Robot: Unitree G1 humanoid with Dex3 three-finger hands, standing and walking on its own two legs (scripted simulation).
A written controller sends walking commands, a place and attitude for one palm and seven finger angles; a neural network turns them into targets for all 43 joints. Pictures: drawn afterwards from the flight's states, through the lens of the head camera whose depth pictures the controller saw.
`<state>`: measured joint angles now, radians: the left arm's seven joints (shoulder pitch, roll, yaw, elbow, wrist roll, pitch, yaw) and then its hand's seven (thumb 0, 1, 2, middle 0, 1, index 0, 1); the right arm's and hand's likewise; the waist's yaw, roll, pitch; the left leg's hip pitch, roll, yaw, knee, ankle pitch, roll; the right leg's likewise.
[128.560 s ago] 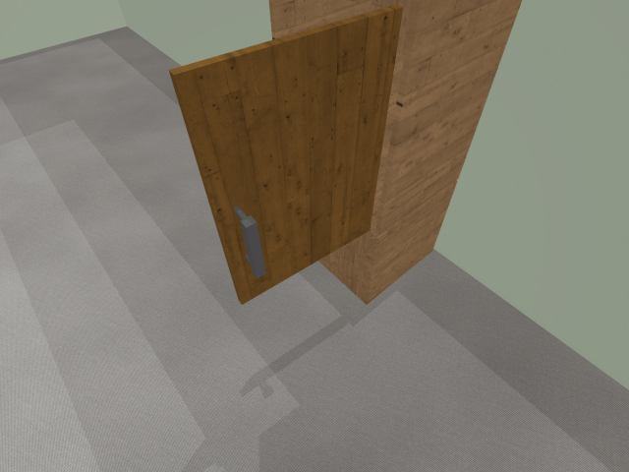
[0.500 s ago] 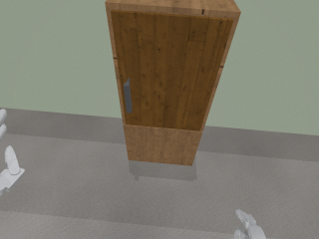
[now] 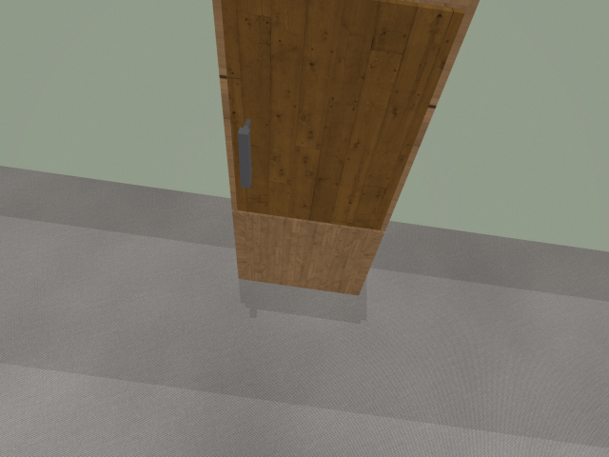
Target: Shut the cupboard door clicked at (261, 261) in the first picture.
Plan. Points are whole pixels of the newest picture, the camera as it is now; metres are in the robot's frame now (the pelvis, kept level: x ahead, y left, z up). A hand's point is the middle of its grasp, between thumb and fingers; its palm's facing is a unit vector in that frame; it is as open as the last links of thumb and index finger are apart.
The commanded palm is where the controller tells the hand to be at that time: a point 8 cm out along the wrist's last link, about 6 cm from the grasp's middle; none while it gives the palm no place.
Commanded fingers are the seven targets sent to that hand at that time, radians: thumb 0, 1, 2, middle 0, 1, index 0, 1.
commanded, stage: let the arm hang, fingers relaxed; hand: left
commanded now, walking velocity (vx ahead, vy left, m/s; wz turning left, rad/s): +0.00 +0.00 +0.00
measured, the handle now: (246, 154) +0.76 +0.17 -0.11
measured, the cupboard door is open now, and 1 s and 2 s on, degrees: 0 0 0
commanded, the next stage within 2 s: look to check the result in 0.68 s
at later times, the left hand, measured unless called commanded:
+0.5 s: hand out of the picture +0.04 +0.18 -0.17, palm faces +0.00 -0.98 -0.21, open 7.3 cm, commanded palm none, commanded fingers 0.00 0.90 0.90 -0.20 -0.30 -0.20 -0.30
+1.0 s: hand out of the picture +0.01 +0.16 -0.17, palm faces +0.02 -0.98 -0.19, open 7.3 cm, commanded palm none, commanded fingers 0.00 0.90 0.90 -0.20 -0.30 -0.20 -0.30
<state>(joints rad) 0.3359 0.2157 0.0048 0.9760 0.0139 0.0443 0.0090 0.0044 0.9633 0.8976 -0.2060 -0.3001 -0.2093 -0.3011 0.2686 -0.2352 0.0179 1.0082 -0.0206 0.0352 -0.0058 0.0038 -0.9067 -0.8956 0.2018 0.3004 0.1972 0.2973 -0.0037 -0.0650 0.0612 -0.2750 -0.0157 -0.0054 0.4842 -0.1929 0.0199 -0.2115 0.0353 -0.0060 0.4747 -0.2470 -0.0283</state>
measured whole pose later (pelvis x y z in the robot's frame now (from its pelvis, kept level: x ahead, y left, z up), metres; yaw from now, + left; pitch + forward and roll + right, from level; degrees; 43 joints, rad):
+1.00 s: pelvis +0.03 -0.01 +0.01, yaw -1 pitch -1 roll +0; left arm 0.31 0.15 0.01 1.14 0.01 0.00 0.03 0.00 0.91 0.90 -0.20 -0.30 -0.20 -0.30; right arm 0.28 -0.16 0.01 1.13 -0.01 0.01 -0.03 0.00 -0.91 -0.90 0.20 0.30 0.20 0.30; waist -0.01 -0.01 0.04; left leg -0.17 -0.01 0.01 0.39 -0.19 0.01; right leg -0.12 0.04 0.01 0.39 -0.24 -0.04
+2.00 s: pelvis +0.05 -0.02 +0.01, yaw -1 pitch -1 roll +0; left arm 0.26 0.18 0.01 1.13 0.00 -0.01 0.03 0.00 0.91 0.90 -0.20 -0.30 -0.20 -0.30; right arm 0.23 -0.19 0.01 1.13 -0.01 0.00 -0.03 0.00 -0.91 -0.90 0.20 0.30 0.20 0.30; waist -0.01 -0.01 0.04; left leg -0.12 0.00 0.01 0.36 -0.21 -0.01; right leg -0.07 0.05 0.02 0.35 -0.25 -0.05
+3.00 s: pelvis +0.05 -0.02 +0.01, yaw -1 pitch -2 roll +0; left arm 0.26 0.19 0.01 1.13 0.00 -0.01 0.03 0.00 0.91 0.90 -0.20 -0.30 -0.20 -0.30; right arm 0.22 -0.20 0.01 1.13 -0.01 0.00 -0.03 0.00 -0.91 -0.90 0.20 0.30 0.20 0.30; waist -0.01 -0.01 0.05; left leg -0.11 0.00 0.01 0.35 -0.21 0.00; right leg -0.06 0.05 0.02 0.33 -0.25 -0.05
